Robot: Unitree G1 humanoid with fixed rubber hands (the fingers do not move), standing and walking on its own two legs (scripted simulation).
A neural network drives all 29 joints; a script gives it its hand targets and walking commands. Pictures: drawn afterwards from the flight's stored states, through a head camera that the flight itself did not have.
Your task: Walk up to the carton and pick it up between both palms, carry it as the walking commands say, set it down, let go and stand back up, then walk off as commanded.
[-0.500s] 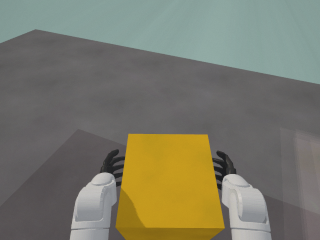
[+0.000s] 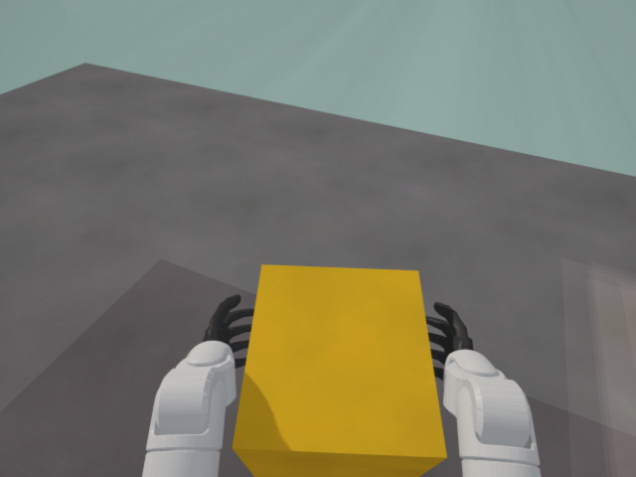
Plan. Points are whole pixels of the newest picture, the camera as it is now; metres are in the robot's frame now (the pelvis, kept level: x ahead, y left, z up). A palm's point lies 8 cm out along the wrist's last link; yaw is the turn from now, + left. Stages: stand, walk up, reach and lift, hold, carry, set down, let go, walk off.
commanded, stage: carry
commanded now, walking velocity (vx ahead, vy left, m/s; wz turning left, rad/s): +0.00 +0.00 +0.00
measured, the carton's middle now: (334, 383) +0.27 +0.00 -0.02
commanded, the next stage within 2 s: hold in 1.30 s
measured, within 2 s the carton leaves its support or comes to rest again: neither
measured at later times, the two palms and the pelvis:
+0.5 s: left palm (201, 378) +0.23 +0.16 +0.05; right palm (446, 388) +0.24 -0.13 +0.04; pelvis -0.04 +0.01 +0.00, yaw +1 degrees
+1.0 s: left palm (214, 385) +0.23 +0.15 +0.04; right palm (459, 407) +0.22 -0.14 +0.03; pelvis -0.05 +0.00 +0.00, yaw +1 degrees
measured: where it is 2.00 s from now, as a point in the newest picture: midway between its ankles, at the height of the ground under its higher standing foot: outside the picture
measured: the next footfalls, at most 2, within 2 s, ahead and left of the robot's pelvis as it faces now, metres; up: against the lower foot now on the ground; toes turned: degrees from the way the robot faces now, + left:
none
